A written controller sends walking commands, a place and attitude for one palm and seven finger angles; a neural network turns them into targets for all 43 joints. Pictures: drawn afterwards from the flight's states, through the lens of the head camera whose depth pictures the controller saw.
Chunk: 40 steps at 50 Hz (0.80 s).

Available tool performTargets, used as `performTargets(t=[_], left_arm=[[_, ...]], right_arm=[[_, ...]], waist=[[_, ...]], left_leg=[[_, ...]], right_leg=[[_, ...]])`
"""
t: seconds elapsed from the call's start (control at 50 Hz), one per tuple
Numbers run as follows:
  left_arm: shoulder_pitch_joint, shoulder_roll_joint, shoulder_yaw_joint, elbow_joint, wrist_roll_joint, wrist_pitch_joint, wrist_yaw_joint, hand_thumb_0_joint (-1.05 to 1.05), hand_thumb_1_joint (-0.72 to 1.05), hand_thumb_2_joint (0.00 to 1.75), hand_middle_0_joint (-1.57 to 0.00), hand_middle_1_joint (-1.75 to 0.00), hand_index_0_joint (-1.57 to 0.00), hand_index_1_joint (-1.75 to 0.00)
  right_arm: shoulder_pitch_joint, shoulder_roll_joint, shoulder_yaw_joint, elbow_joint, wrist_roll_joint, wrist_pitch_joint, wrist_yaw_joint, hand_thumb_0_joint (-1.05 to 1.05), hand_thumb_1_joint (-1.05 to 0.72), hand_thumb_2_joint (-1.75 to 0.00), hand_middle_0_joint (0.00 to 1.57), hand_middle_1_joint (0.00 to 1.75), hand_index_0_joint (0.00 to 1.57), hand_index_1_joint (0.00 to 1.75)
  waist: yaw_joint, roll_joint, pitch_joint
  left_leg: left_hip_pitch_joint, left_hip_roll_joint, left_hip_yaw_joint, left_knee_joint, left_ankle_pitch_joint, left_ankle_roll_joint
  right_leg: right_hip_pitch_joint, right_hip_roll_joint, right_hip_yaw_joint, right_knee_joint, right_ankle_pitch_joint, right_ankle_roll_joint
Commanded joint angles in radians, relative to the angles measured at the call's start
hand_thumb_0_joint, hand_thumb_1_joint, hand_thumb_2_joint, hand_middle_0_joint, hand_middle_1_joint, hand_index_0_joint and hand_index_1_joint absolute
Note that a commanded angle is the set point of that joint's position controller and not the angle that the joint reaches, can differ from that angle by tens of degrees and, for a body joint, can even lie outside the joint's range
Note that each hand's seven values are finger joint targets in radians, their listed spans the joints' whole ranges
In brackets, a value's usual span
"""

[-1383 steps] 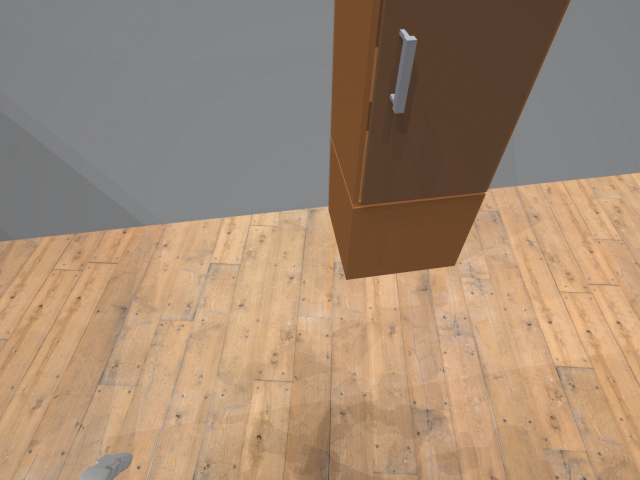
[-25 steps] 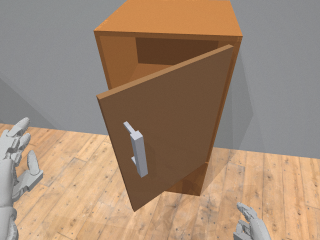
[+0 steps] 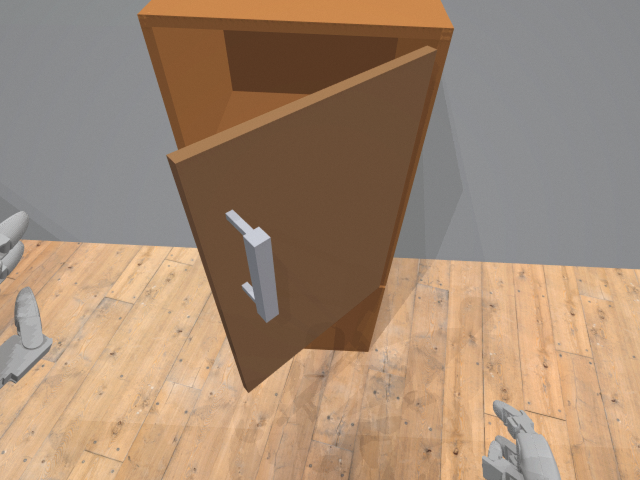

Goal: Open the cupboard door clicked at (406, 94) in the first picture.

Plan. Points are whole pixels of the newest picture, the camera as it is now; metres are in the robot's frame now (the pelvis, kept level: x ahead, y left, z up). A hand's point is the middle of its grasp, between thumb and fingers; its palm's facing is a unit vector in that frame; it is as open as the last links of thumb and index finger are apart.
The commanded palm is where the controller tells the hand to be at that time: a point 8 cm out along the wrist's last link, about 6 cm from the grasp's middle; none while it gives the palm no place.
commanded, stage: step back with the hand held close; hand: left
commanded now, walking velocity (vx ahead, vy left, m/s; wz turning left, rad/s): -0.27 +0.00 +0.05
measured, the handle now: (252, 269) +0.35 +0.11 +0.08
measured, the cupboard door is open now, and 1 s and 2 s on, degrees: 44 44 44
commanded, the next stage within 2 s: stop stepping back and stand still in 0.50 s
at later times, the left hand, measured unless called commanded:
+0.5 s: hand (18, 439) +0.13 +0.25 +0.15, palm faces +0.28 -0.81 -0.52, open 7.4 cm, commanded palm +0.04 +0.30 +0.18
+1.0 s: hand out of the picture -0.02 +0.26 +0.16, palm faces +0.36 -0.81 -0.46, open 7.4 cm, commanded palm -0.08 +0.30 +0.18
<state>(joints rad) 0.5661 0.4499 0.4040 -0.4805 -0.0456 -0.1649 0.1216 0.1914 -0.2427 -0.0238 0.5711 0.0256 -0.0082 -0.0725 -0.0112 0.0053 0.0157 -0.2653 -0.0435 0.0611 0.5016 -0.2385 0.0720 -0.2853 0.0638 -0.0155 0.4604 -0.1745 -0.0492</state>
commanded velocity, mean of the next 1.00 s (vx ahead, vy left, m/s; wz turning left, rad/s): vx -0.09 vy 0.01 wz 0.02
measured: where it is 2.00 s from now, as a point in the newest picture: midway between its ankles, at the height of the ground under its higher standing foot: outside the picture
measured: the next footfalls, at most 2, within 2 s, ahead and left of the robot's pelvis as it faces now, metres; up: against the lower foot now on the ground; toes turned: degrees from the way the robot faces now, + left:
right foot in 0.40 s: -0.20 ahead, -0.06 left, +0.00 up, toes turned +2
left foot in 0.86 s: -0.18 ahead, +0.12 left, +0.00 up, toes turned +4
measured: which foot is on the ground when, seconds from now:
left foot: down 0.00-0.58, up 0.60-0.84, down 0.86-1.00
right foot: down 0.00-0.12, up 0.14-0.38, down 0.40-1.00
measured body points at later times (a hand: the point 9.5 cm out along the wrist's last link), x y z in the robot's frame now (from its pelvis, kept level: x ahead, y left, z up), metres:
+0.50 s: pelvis -0.11 +0.00 -0.01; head -0.02 +0.02 +0.43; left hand +0.11 +0.29 +0.17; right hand +0.11 -0.20 -0.09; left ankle +0.02 +0.07 -0.74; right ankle -0.24 -0.10 -0.73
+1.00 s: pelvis -0.22 +0.01 +0.00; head -0.21 +0.03 +0.44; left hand -0.04 +0.30 +0.18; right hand -0.06 -0.24 -0.06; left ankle -0.22 +0.11 -0.74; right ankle -0.24 -0.09 -0.73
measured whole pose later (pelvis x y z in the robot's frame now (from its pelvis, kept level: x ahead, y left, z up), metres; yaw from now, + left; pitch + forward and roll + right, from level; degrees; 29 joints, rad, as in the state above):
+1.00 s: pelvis -0.22 +0.01 +0.00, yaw -1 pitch -1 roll +2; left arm 0.58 0.45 0.40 -0.58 -0.03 -0.13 0.15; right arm 0.22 -0.20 0.01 0.57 0.01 -0.12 -0.06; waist -0.02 -0.10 0.02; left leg -0.22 -0.01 0.09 0.51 -0.28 0.02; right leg -0.26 -0.01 -0.03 0.64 -0.37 0.00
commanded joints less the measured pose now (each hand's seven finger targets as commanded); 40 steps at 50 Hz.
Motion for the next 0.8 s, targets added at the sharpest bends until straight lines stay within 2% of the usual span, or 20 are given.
performTargets(t=[0.0,0.04,0.1,0.16,0.2,0.22,0.26,0.32,0.36,0.42,0.48,0.52,0.54,0.56,0.58,0.6,0.64,0.68,0.72,0.78], left_arm=[[-0.002,0.154,0.137,-0.192,0.003,-0.069,0.031,0.00,0.90,0.90,-0.20,-0.30,-0.20,-0.30],[-0.020,0.153,0.137,-0.220,0.014,-0.080,0.033,0.00,0.90,0.90,-0.20,-0.30,-0.20,-0.30],[-0.051,0.132,0.141,-0.218,0.044,-0.089,0.042,0.00,0.90,0.90,-0.20,-0.30,-0.20,-0.30],[-0.108,0.134,0.147,-0.209,0.065,-0.090,0.049,0.00,0.90,0.90,-0.20,-0.30,-0.20,-0.30],[-0.099,0.120,0.141,-0.186,0.063,-0.095,0.046,0.00,0.90,0.90,-0.20,-0.30,-0.20,-0.30],[-0.111,0.122,0.141,-0.197,0.063,-0.099,0.046,0.00,0.90,0.90,-0.20,-0.30,-0.20,-0.30],[-0.099,0.102,0.112,-0.201,0.043,-0.106,0.037,0.00,0.90,0.90,-0.20,-0.30,-0.20,-0.30],[-0.117,0.092,0.073,-0.247,0.023,-0.123,0.025,0.00,0.90,0.90,-0.20,-0.30,-0.20,-0.30],[-0.114,0.132,0.092,-0.279,0.012,-0.133,0.015,0.00,0.90,0.90,-0.20,-0.30,-0.20,-0.30],[-0.038,0.178,0.153,-0.326,-0.005,-0.130,0.005,0.00,0.90,0.90,-0.20,-0.30,-0.20,-0.30],[0.081,0.218,0.237,-0.368,-0.044,-0.102,-0.003,0.00,0.90,0.90,-0.20,-0.30,-0.20,-0.30],[0.150,0.263,0.318,-0.370,-0.074,-0.093,-0.001,0.00,0.90,0.90,-0.20,-0.30,-0.20,-0.30],[0.139,0.259,0.311,-0.371,-0.081,-0.097,-0.001,0.00,0.90,0.90,-0.20,-0.30,-0.20,-0.30],[0.131,0.269,0.325,-0.337,-0.087,-0.103,0.006,0.00,0.90,0.90,-0.20,-0.30,-0.20,-0.30],[0.145,0.238,0.306,-0.266,-0.082,-0.100,0.012,0.00,0.90,0.90,-0.20,-0.30,-0.20,-0.30],[0.156,0.199,0.273,-0.235,-0.068,-0.092,0.010,0.00,0.90,0.90,-0.20,-0.30,-0.20,-0.30],[0.094,0.177,0.227,-0.192,-0.045,-0.056,0.007,0.00,0.90,0.90,-0.20,-0.30,-0.20,-0.30],[-0.023,0.161,0.172,-0.132,-0.017,-0.043,0.030,0.00,0.90,0.90,-0.20,-0.30,-0.20,-0.30],[-0.143,0.119,0.090,-0.089,-0.002,-0.028,0.040,0.00,0.90,0.90,-0.20,-0.30,-0.20,-0.30],[-0.172,0.113,0.057,-0.123,0.020,-0.017,0.049,0.00,0.90,0.90,-0.20,-0.30,-0.20,-0.30]], right_arm=[[-0.099,-0.117,-0.032,-0.177,-0.004,-0.055,-0.011,0.00,-0.90,-0.90,0.20,0.30,0.20,0.30],[-0.096,-0.126,-0.029,-0.186,-0.008,-0.064,-0.013,0.00,-0.90,-0.90,0.20,0.30,0.20,0.30],[-0.083,-0.136,-0.031,-0.194,-0.024,-0.077,-0.020,0.00,-0.90,-0.90,0.20,0.30,0.20,0.30],[-0.064,-0.124,-0.040,-0.181,-0.043,-0.089,-0.025,0.00,-0.90,-0.90,0.20,0.30,0.20,0.30],[-0.050,-0.116,-0.042,-0.170,-0.046,-0.105,-0.020,0.00,-0.90,-0.90,0.20,0.30,0.20,0.30],[-0.049,-0.119,-0.043,-0.168,-0.050,-0.113,-0.021,0.00,-0.90,-0.90,0.20,0.30,0.20,0.30],[-0.044,-0.106,-0.036,-0.143,-0.045,-0.132,-0.009,0.00,-0.90,-0.90,0.20,0.30,0.20,0.30],[-0.040,-0.107,-0.028,-0.104,-0.038,-0.152,0.004,0.00,-0.90,-0.90,0.20,0.30,0.20,0.30],[-0.047,-0.111,-0.025,-0.085,-0.034,-0.157,0.017,0.00,-0.90,-0.90,0.20,0.30,0.20,0.30],[-0.064,-0.107,-0.030,-0.096,-0.038,-0.153,0.037,0.00,-0.90,-0.90,0.20,0.30,0.20,0.30],[-0.115,-0.094,-0.024,-0.148,-0.033,-0.130,0.056,0.00,-0.90,-0.90,0.20,0.30,0.20,0.30],[-0.162,-0.086,-0.018,-0.180,-0.025,-0.105,0.058,0.00,-0.90,-0.90,0.20,0.30,0.20,0.30],[-0.175,-0.066,-0.009,-0.189,-0.009,-0.085,0.055,0.00,-0.90,-0.90,0.20,0.30,0.20,0.30],[-0.175,-0.061,-0.006,-0.189,0.018,-0.070,0.045,0.00,-0.90,-0.90,0.20,0.30,0.20,0.30],[-0.169,-0.075,-0.022,-0.171,0.025,-0.070,0.040,0.00,-0.90,-0.90,0.20,0.30,0.20,0.30],[-0.138,-0.073,-0.024,-0.142,0.016,-0.075,0.045,0.00,-0.90,-0.90,0.20,0.30,0.20,0.30],[-0.153,-0.035,0.000,-0.151,0.002,-0.068,0.032,0.00,-0.90,-0.90,0.20,0.30,0.20,0.30],[-0.143,-0.063,0.006,-0.125,-0.003,-0.083,0.003,0.00,-0.90,-0.90,0.20,0.30,0.20,0.30],[-0.130,-0.091,-0.002,-0.099,-0.003,-0.105,-0.017,0.00,-0.90,-0.90,0.20,0.30,0.20,0.30],[-0.067,-0.095,-0.006,-0.104,-0.008,-0.120,-0.024,0.00,-0.90,-0.90,0.20,0.30,0.20,0.30]], waist=[[0.021,0.038,-0.108],[0.023,0.079,-0.081],[0.027,0.143,-0.049],[0.021,0.112,-0.041],[0.016,0.063,-0.038],[0.015,0.088,-0.035],[0.015,0.094,-0.070],[0.022,0.158,-0.177],[0.033,0.150,-0.305],[0.053,0.161,-0.430],[0.080,0.132,-0.470],[0.092,0.062,-0.411],[0.074,-0.085,-0.352],[0.064,-0.231,-0.268],[0.067,-0.240,-0.157],[0.038,-0.175,-0.135],[0.000,-0.084,-0.090],[0.004,-0.042,-0.042],[0.011,-0.072,0.009],[0.010,-0.138,-0.077]], left_leg=[[-0.072,0.141,-0.205,-0.095,0.004,0.006],[-0.162,0.167,-0.245,-0.164,-0.134,0.019],[-0.405,0.260,-0.352,-0.327,-0.398,0.060],[-0.441,0.323,-0.384,-0.372,-0.405,0.092],[-0.362,0.311,-0.363,-0.334,-0.298,0.097],[-0.320,0.301,-0.355,-0.325,-0.252,0.088],[-0.120,0.270,-0.330,-0.305,-0.080,0.038],[0.184,0.226,-0.269,-0.209,0.414,-0.048],[0.391,0.231,-0.240,-0.118,0.779,-0.049],[0.513,0.254,-0.242,-0.085,0.938,-0.007],[0.388,0.263,-0.216,-0.121,0.747,0.021],[0.189,0.217,-0.175,-0.101,0.459,-0.003],[0.097,0.123,-0.101,0.018,0.214,-0.036],[-0.049,0.019,-0.040,0.252,-0.085,-0.073],[-0.210,-0.037,-0.076,0.526,-0.227,-0.087],[-0.229,-0.002,-0.126,0.636,-0.208,-0.078],[-0.265,0.065,-0.084,0.490,-0.113,-0.091],[-0.200,0.063,-0.022,0.379,-0.114,-0.081],[-0.146,0.053,-0.004,0.248,-0.146,-0.056],[-0.024,0.035,0.007,0.014,-0.051,-0.026]], right_leg=[[0.060,-0.149,0.197,-0.041,0.041,0.012],[0.091,-0.120,0.173,0.007,-0.034,0.019],[0.246,-0.044,0.108,0.220,-0.051,0.049],[0.250,-0.020,0.088,0.393,-0.127,0.059],[0.197,-0.022,0.082,0.351,-0.200,0.054],[0.176,-0.021,0.081,0.316,-0.210,0.053],[0.083,-0.026,0.053,0.174,-0.272,0.039],[0.019,-0.021,0.028,-0.004,-0.207,0.027],[-0.008,-0.018,0.039,-0.018,-0.143,0.035],[-0.023,-0.009,0.047,0.057,-0.236,0.043],[0.056,-0.021,0.035,0.076,-0.271,0.044],[0.133,-0.070,0.050,-0.066,-0.094,0.035],[0.119,-0.176,0.166,-0.161,0.097,0.003],[0.053,-0.355,0.347,-0.245,0.243,-0.022],[-0.007,-0.412,0.351,-0.222,0.354,-0.037],[-0.037,-0.380,0.228,-0.169,0.387,-0.014],[0.024,-0.312,0.182,-0.088,0.462,-0.048],[0.019,-0.308,0.191,-0.095,0.500,-0.062],[0.043,-0.312,0.203,-0.100,0.519,-0.007],[0.151,-0.267,0.169,-0.025,0.607,0.049]])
